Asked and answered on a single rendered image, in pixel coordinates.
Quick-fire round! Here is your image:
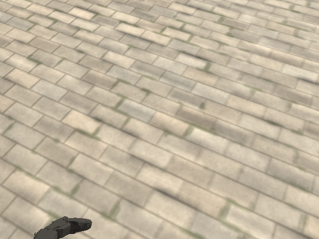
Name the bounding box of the left robot hand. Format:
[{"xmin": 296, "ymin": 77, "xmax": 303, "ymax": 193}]
[{"xmin": 33, "ymin": 216, "xmax": 93, "ymax": 239}]

